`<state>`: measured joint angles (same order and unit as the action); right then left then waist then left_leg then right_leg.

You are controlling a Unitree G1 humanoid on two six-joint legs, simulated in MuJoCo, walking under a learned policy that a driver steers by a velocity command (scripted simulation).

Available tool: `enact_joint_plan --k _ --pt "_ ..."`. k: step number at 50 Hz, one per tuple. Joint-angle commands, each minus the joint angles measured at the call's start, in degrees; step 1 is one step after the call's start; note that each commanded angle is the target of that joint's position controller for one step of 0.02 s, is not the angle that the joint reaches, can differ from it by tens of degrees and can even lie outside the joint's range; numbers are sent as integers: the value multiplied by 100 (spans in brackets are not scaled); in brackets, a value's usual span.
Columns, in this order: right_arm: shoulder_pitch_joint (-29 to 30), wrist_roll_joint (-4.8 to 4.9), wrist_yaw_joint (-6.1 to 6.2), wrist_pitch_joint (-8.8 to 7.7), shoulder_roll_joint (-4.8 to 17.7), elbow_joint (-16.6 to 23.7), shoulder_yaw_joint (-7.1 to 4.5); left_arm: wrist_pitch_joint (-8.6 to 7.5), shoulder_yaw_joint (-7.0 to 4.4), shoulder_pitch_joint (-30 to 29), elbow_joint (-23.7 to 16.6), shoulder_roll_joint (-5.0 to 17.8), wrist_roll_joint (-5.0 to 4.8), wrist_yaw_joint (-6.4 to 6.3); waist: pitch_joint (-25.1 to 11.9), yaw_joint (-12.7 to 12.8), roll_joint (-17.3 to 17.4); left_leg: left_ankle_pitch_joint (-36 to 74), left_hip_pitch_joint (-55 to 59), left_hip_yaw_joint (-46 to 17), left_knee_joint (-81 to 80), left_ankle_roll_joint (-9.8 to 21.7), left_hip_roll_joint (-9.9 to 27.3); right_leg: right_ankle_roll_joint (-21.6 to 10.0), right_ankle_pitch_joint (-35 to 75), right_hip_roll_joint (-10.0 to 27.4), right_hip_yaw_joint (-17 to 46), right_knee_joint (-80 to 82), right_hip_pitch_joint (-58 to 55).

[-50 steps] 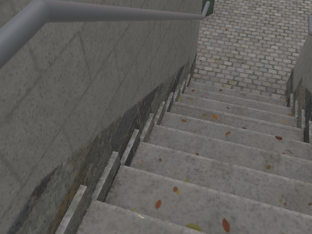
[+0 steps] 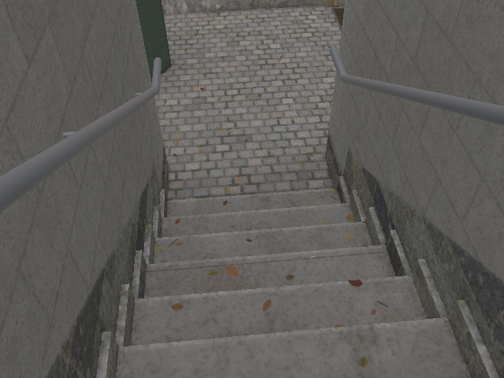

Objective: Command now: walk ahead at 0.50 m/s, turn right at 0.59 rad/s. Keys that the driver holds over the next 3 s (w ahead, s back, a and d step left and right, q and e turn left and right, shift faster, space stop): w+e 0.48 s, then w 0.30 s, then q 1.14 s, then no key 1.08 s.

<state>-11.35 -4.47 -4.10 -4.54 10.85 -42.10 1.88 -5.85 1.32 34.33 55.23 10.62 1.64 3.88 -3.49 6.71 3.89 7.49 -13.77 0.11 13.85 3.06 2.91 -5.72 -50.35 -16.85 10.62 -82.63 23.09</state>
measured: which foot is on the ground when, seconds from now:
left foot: down 0.00-0.42, up 0.44-0.78, down 0.80-1.00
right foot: up 0.00-0.38, down 0.40-0.82, up 0.84-1.00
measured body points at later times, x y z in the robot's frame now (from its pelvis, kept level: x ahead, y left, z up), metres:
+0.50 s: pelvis +0.19 -0.02 -0.08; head +0.20 -0.02 +0.37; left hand +0.39 +0.19 -0.18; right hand +0.12 -0.28 -0.21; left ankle +0.08 +0.12 -0.69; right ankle +0.17 -0.12 -0.77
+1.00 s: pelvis +0.40 -0.03 -0.22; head +0.41 -0.03 +0.23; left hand +0.60 +0.16 -0.34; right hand +0.29 -0.26 -0.35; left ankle +0.41 +0.08 -0.94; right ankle +0.46 -0.19 -0.79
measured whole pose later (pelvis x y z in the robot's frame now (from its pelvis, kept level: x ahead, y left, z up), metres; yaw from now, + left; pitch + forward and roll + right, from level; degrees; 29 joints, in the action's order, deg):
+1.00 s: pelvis +0.40 -0.03 -0.22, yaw -18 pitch +1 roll +2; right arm -26.7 -3.2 -2.6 -6.3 13.2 -53.4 -1.2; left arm -3.9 1.2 15.0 42.7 15.3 6.1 4.7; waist -0.6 -3.0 -2.7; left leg -22.3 -15.8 -1.2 37.3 4.0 -5.4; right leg 0.0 -3.3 4.8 1.8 -85.9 54.7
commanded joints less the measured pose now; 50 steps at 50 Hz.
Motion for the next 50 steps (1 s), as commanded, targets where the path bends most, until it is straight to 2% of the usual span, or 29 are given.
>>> enact_joint_plan --k 1,2,3,4,5,6,8,12,16,19,21,22,23,24,25,26,29,31,33,37,39,40,41,42,43,44,46,48,50 --pt "-2714 43 -285 74 1738 -531 -616 -76 40 1310 -372 253 -211 317 -1906 -938 868 4922 5975 -1682 2721 2270 2807 199 -63 467 54 -4882 5134" --pt "-2096 -68 -233 133 1796 -462 -712 -80 -27 579 -837 682 -79 267 -1261 -1149 328 2565 5069 -2618 2064 2431 3123 371 707 839 14 -5227 6152" --pt "-1145 -113 -124 41 1106 -252 -534 -35 84 -314 -1077 390 146 151 -292 -914 -527 -957 3517 -2477 1166 1890 2871 411 2336 1768 297 -3948 6438" --pt "-835 -18 -76 -43 432 -218 -322 74 145 -683 -985 227 146 85 332 -752 -926 -1743 1887 -1316 705 1393 1884 352 3209 2054 22 -3023 5721" --pt "-962 -100 -12 -90 100 -358 -219 161 137 -978 -1139 177 125 119 810 -584 -562 -952 137 -1148 265 1636 2063 335 3394 2520 -247 -2648 4576" --pt "-719 -97 190 -266 -403 -413 -57 173 120 -935 -1017 99 340 209 1227 -335 -672 -770 -917 -576 242 1252 1352 162 4866 2955 -164 -858 3833" --pt "-735 -70 372 -553 -133 -514 -70 140 -50 -898 -735 440 416 376 1093 -557 -414 -1156 -2214 564 439 1011 529 144 6574 2640 -926 1342 2367" --pt "-1623 -193 330 -564 1122 -1035 -340 190 -259 -1267 -981 503 289 500 571 -474 -150 770 -952 -120 1201 840 1354 52 6401 2323 -869 1245 2351" --pt "-1957 -141 353 -357 694 -1245 -196 63 -434 -2307 -1345 717 383 272 574 -855 -4 2 576 -270 1591 867 1691 -59 5072 2302 -1017 1484 3218" --pt "-1575 -99 446 -396 951 -1197 -203 67 -442 -2536 -1751 581 536 210 573 -615 -74 1063 113 286 1732 858 1478 -196 4078 1913 -1602 1880 1465" --pt "-714 103 363 -439 1843 -1007 -513 0 -711 -1510 -1572 1039 310 139 412 100 -47 2039 -847 1104 2921 535 1078 -175 3688 1167 -2241 3042 -1231" --pt "-652 159 302 -406 1982 -704 -706 -120 -930 -702 -1225 1609 109 -37 -40 140 -1064 946 -1870 1286 4707 -127 532 -507 5430 1359 -1707 3748 -3114" --pt "-382 -144 192 -396 1594 -312 -662 -169 -924 803 -717 1606 209 -203 -1052 765 -2134 -3864 -3417 845 7287 -678 -183 -1578 6231 2292 251 4260 -4965" --pt "502 41 10 -427 811 245 -443 -305 -702 1978 -222 1396 332 -201 -1022 1092 -1231 -5453 -4719 -243 7702 -733 -625 -1924 7104 2989 1589 4852 -5579" --pt "1186 336 7 -420 243 815 -304 -455 -693 1871 -211 1259 232 -108 2 1032 -639 -5225 -5960 -1028 6808 -911 -326 -1972 5711 3840 2906 5074 -4851" --pt "868 306 77 -345 500 523 -374 -397 -634 968 -279 1002 140 -39 734 561 -78 -4578 -5608 -1015 6233 -846 113 -1782 5519 3792 2816 4986 -3350" --pt "-922 -535 293 13 408 -304 -252 -118 -110 -1840 -1339 112 289 -7 915 -992 -348 -926 -2216 -1167 4409 -224 816 -965 4281 2723 740 4942 1457" --pt "-1083 -169 67 72 656 -471 -361 -177 -251 -2216 -1538 893 346 -59 401 -1221 -325 2067 866 -239 3574 -295 141 -561 2319 1761 -827 4417 3509" --pt "-262 89 -26 78 900 64 -359 -284 -283 -1571 -1231 1376 366 -62 497 -956 -398 1187 898 -173 3377 -541 -96 -559 1818 1973 -557 4143 3084" --pt "8 -94 100 40 921 212 -282 -144 -154 -924 -930 1349 331 63 904 -591 -738 257 584 -360 1984 -571 -58 -705 1781 2493 421 3046 1753" --pt "-816 162 163 -22 1389 -202 -474 82 -167 -960 -782 1419 223 177 965 -878 -270 114 1009 -275 -384 -474 -43 -527 2482 2265 439 1683 824" --pt "-1524 213 134 -49 1587 -377 -624 168 -201 -878 -652 1634 382 299 616 -1091 -203 736 1978 -22 -230 -150 -108 -340 3864 2160 219 645 806" --pt "-2917 53 58 -71 1916 -811 -808 154 -115 -318 -524 1102 419 443 -493 -1356 941 3757 4060 -447 1318 900 494 200 3550 1506 -173 -2014 2081" --pt "-2133 387 64 172 1424 -772 -621 483 -347 -279 -779 846 -384 -267 -964 -657 501 5930 4594 -1337 2812 892 1558 95 -12 1167 -1571 -3776 3822" --pt "-2217 630 162 283 1711 -620 -745 599 -216 -607 -1030 805 -25 -528 -894 -767 361 4122 4312 -2329 2391 1610 2223 114 685 1473 -1526 -4010 4729" --pt "-2259 -161 35 -94 2172 -610 -860 170 -30 -943 -1594 715 168 48 115 -1327 965 1502 3114 -3549 1777 2292 2135 548 1463 1611 -299 -4674 5660" --pt "-1721 -230 29 -181 885 -760 -500 -44 1 -1690 -1618 565 263 121 885 -994 -651 537 1590 -2898 1582 1704 1842 552 3037 2188 -7 -3258 6165" --pt "-597 89 189 -381 256 -483 -250 47 46 -1411 -1493 509 488 125 1003 -490 -449 -80 -973 -1575 1179 1460 602 516 4950 2577 -386 148 3917" --pt "504 327 219 -581 1065 -76 -373 290 18 -1727 -1657 578 617 102 501 -92 -6 -1336 -4215 -783 1082 1223 -409 790 6590 2295 -1207 1506 -166"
